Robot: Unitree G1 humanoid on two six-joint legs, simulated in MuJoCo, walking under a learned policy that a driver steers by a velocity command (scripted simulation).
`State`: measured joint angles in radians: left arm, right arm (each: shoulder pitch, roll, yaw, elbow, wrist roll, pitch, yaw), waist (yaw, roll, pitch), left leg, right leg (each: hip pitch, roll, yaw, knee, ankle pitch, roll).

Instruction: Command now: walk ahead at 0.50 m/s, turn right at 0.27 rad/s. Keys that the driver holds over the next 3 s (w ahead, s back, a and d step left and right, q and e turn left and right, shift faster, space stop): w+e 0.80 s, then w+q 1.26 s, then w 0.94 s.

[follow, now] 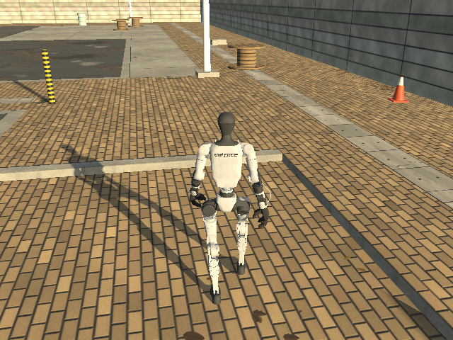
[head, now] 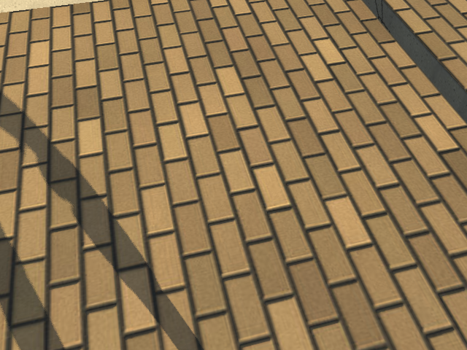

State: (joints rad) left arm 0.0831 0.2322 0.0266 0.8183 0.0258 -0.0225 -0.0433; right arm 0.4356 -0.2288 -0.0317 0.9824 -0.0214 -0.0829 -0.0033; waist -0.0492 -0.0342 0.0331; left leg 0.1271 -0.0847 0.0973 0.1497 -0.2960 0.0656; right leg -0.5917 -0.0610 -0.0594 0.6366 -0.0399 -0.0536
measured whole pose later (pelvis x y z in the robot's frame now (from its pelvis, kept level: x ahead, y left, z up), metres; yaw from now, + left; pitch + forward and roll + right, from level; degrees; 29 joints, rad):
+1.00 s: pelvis +0.53 -0.09 +0.01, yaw -28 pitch +2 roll +1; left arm 0.07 0.26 0.03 0.75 0.04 -0.01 -0.06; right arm 0.45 -0.24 -0.04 0.93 -0.01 -0.08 0.02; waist -0.08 -0.04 0.02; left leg -0.02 -0.02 0.12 0.24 -0.25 0.02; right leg -0.58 -0.06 0.01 0.70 -0.12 -0.02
